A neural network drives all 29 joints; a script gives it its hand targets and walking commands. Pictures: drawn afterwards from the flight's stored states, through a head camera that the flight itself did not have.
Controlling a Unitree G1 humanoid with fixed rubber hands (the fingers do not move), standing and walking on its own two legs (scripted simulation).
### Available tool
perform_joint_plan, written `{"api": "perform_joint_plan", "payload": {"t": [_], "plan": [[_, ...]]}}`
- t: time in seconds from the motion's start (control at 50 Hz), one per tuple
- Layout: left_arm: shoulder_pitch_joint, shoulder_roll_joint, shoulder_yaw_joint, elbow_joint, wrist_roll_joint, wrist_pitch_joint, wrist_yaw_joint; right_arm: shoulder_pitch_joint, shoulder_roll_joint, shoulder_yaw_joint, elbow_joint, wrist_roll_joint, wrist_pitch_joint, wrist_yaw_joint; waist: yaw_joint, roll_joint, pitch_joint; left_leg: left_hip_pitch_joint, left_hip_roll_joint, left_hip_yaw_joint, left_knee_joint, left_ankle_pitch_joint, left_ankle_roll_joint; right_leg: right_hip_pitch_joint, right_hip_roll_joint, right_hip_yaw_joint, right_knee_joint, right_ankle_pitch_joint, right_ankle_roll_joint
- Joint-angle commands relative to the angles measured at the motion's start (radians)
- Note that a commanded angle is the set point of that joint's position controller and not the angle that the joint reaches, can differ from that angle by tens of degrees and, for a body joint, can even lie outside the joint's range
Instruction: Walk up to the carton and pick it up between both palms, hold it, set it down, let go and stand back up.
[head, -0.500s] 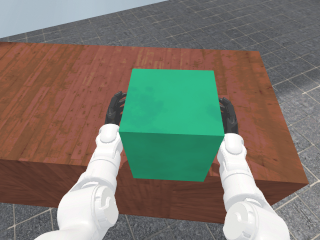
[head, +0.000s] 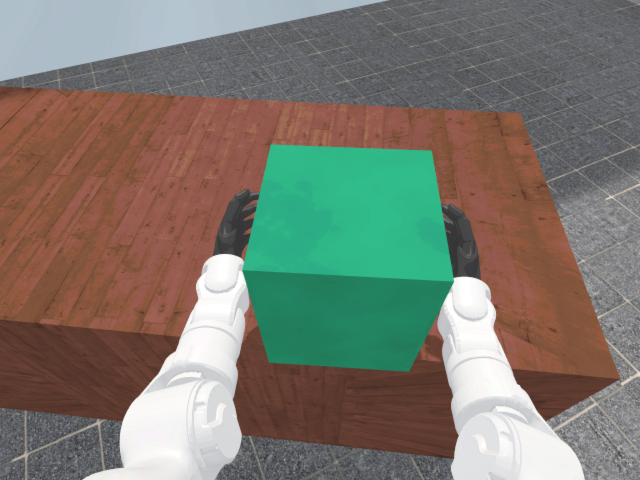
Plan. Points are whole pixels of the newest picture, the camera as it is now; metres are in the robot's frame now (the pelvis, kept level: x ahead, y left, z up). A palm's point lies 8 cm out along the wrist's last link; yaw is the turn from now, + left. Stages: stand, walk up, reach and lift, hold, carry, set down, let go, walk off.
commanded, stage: reach and lift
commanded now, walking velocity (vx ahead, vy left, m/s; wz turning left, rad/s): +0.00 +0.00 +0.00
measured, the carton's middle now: (344, 264) +0.40 -0.02 +0.02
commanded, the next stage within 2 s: none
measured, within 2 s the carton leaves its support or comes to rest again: leaves its support in 0.98 s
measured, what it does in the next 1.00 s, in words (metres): stands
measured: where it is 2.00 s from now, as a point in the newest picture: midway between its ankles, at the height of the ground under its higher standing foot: outside the picture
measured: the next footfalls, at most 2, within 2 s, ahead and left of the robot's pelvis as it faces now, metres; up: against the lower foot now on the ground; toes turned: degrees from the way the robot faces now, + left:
none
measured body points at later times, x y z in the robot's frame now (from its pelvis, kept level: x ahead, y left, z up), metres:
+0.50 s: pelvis -0.02 +0.00 +0.00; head +0.03 +0.01 +0.45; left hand +0.41 +0.13 +0.06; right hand +0.37 -0.17 +0.06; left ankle -0.03 +0.11 -0.75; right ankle -0.01 -0.12 -0.75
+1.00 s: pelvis -0.02 -0.01 +0.00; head +0.00 +0.00 +0.45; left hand +0.39 +0.13 +0.06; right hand +0.37 -0.17 +0.06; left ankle -0.03 +0.11 -0.75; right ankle -0.01 -0.12 -0.75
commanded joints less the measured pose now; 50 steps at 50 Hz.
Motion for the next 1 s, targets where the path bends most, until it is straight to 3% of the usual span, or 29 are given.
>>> {"api": "perform_joint_plan", "payload": {"t": [0.0,0.02,0.06,0.1,0.14,0.18,0.2,0.22,0.26,0.32,0.38,0.4,0.44,0.58,0.62,0.66,0.72,0.78,0.82,0.92,0.94,0.98], "plan": [[-0.571,-0.51,-0.239,-0.049,0.079,-0.069,-0.109,-0.64,0.454,0.322,-0.056,-0.085,-0.145,0.114,0.007,0.047,-0.627,-0.002,0.003,0.051,-0.023,0.476,-0.089,0.456,-0.002,-0.019,0.127,0.643,0.016],[-0.582,-0.529,-0.236,-0.064,0.074,-0.08,-0.107,-0.637,0.459,0.327,-0.061,-0.08,-0.161,0.112,-0.003,0.035,-0.63,-0.002,-0.004,0.057,-0.012,0.485,-0.091,0.457,-0.006,-0.029,0.127,0.653,0.018],[-0.571,-0.53,-0.243,-0.04,0.081,-0.1,-0.106,-0.687,0.458,0.329,-0.047,-0.083,-0.182,0.113,0.019,0.032,-0.663,-0.004,0.005,0.055,-0.004,0.521,-0.09,0.468,-0.009,-0.011,0.126,0.659,0.019],[-0.608,-0.53,-0.248,-0.068,0.063,-0.116,-0.101,-0.679,0.451,0.327,-0.063,-0.107,-0.205,0.11,0.0,0.039,-0.709,0.002,0.003,0.05,-0.012,0.498,-0.095,0.47,-0.004,-0.03,0.134,0.648,0.016],[-0.642,-0.549,-0.27,-0.069,0.068,-0.132,-0.093,-0.732,0.436,0.323,-0.073,-0.116,-0.23,0.112,0.002,0.035,-0.729,-0.004,0.001,0.053,-0.013,0.47,-0.099,0.419,-0.002,-0.025,0.11,0.584,0.011],[-0.635,-0.519,-0.271,-0.049,0.066,-0.14,-0.092,-0.726,0.42,0.305,-0.023,-0.126,-0.242,0.107,-0.016,0.022,-0.706,-0.009,0.004,0.056,-0.024,0.423,-0.083,0.402,-0.003,-0.03,0.101,0.545,0.012],[-0.652,-0.537,-0.262,-0.05,0.068,-0.146,-0.092,-0.71,0.424,0.309,-0.017,-0.123,-0.248,0.109,0.001,0.017,-0.694,0.002,0.002,0.059,-0.018,0.458,-0.096,0.396,-0.003,-0.03,0.106,0.564,0.008],[-0.626,-0.536,-0.273,-0.05,0.065,-0.145,-0.089,-0.709,0.416,0.308,-0.001,-0.147,-0.254,0.107,-0.014,0.011,-0.714,0.028,0.006,0.059,-0.03,0.453,-0.1,0.414,0.001,-0.041,0.1,0.573,0.009],[-0.66,-0.545,-0.273,-0.043,0.068,-0.151,-0.084,-0.709,0.439,0.33,0.03,-0.138,-0.268,0.106,-0.001,0.034,-0.727,0.028,0.002,0.055,-0.026,0.472,-0.096,0.444,0.0,-0.044,0.111,0.636,0.004],[-0.646,-0.525,-0.29,-0.029,0.058,-0.164,-0.088,-0.724,0.426,0.339,0.045,-0.12,-0.287,0.097,-0.005,-0.001,-0.734,0.007,-0.004,0.06,-0.017,0.466,-0.099,0.422,0.009,-0.023,0.101,0.635,0.016],[-0.682,-0.555,-0.326,-0.042,0.043,-0.169,-0.083,-0.743,0.41,0.326,0.082,-0.105,-0.296,0.101,0.015,0.035,-0.764,0.01,0.005,0.069,-0.029,0.454,-0.102,0.397,0.003,-0.033,0.092,0.56,-0.004],[-0.669,-0.56,-0.331,-0.04,0.03,-0.17,-0.079,-0.724,0.403,0.34,0.091,-0.102,-0.303,0.104,0.0,0.032,-0.778,0.042,0.003,0.064,-0.027,0.476,-0.103,0.397,0.007,-0.037,0.09,0.584,-0.003],[-0.665,-0.55,-0.341,-0.033,0.017,-0.178,-0.077,-0.744,0.391,0.358,0.081,-0.09,-0.317,0.101,0.01,0.019,-0.789,0.044,0.007,0.069,-0.021,0.475,-0.105,0.369,0.007,-0.041,0.089,0.576,-0.004],[-0.712,-0.55,-0.378,-0.022,-0.017,-0.188,-0.085,-0.772,0.411,0.376,0.127,-0.084,-0.309,0.1,-0.007,0.029,-0.771,-0.002,-0.007,0.058,-0.033,0.386,-0.086,0.355,0.005,-0.032,0.088,0.53,-0.004],[-0.702,-0.556,-0.389,-0.026,-0.02,-0.186,-0.087,-0.777,0.413,0.389,0.138,-0.061,-0.311,0.094,0.003,0.016,-0.765,-0.013,-0.017,0.054,-0.014,0.428,-0.084,0.354,0.006,-0.018,0.096,0.565,0.002],[-0.689,-0.574,-0.419,-0.036,-0.031,-0.186,-0.084,-0.769,0.433,0.415,0.133,-0.035,-0.312,0.093,0.006,0.045,-0.81,0.003,-0.015,0.07,-0.003,0.472,-0.086,0.374,-0.001,-0.018,0.116,0.643,0.003],[-0.701,-0.588,-0.451,-0.038,-0.063,-0.194,-0.081,-0.822,0.416,0.462,0.103,-0.002,-0.323,0.098,0.003,0.014,-0.864,-0.02,-0.016,0.05,-0.004,0.496,-0.09,0.379,0.0,-0.007,0.122,0.695,0.003],[-0.721,-0.582,-0.466,-0.057,-0.086,-0.194,-0.083,-0.792,0.426,0.5,0.103,0.011,-0.304,0.09,-0.008,0.043,-0.879,-0.01,-0.019,0.038,0.002,0.438,-0.09,0.381,-0.004,-0.023,0.123,0.643,0.008],[-0.738,-0.584,-0.495,-0.081,-0.111,-0.196,-0.084,-0.783,0.399,0.513,0.097,0.051,-0.296,0.084,-0.021,0.029,-0.856,0.01,-0.008,0.021,0.003,0.479,-0.095,0.36,-0.001,-0.02,0.118,0.663,0.006],[-0.754,-0.61,-0.543,-0.108,-0.153,-0.186,-0.081,-0.847,0.461,0.606,0.029,0.125,-0.268,0.087,0.0,0.03,-0.901,-0.011,-0.023,0.018,0.023,0.47,-0.083,0.375,0.004,0.004,0.14,0.712,0.012],[-0.778,-0.613,-0.568,-0.133,-0.169,-0.184,-0.079,-0.844,0.445,0.628,0.014,0.145,-0.256,0.093,-0.012,0.028,-0.915,-0.017,-0.008,0.005,0.007,0.451,-0.084,0.385,0.009,-0.006,0.139,0.673,0.015],[-0.805,-0.62,-0.579,-0.162,-0.187,-0.175,-0.074,-0.834,0.47,0.655,0.005,0.152,-0.227,0.094,-0.003,0.025,-0.928,-0.016,-0.021,0.003,0.03,0.435,-0.082,0.364,0.01,-0.004,0.145,0.647,0.019]]}}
